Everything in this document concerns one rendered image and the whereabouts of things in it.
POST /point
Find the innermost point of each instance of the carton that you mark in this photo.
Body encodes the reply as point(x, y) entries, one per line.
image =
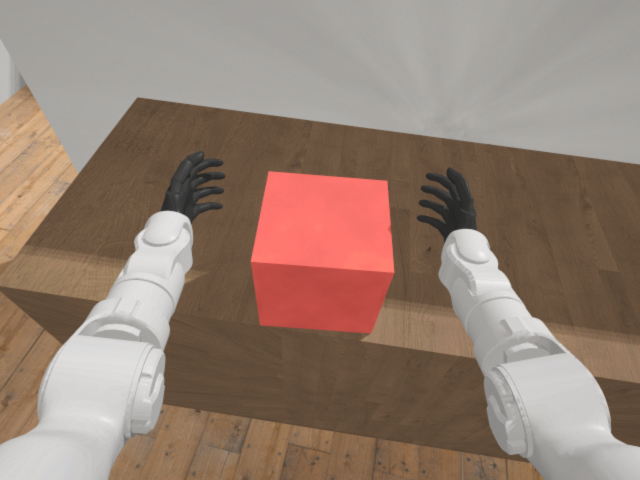
point(323, 256)

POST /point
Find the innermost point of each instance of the left robot hand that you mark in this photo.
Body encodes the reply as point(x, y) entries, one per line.
point(182, 195)

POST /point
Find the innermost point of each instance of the right robot hand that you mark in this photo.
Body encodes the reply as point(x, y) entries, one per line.
point(459, 213)

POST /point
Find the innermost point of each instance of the pedestal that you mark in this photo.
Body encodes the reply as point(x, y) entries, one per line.
point(565, 230)

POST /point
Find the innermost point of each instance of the robot left upper arm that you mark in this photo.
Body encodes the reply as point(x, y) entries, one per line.
point(100, 393)

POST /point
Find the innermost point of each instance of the left robot forearm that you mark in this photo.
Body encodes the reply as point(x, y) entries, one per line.
point(145, 295)

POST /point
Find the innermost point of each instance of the right robot forearm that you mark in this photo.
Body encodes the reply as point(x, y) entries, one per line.
point(495, 318)

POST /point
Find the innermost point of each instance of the robot right upper arm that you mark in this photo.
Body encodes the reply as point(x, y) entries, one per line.
point(548, 410)

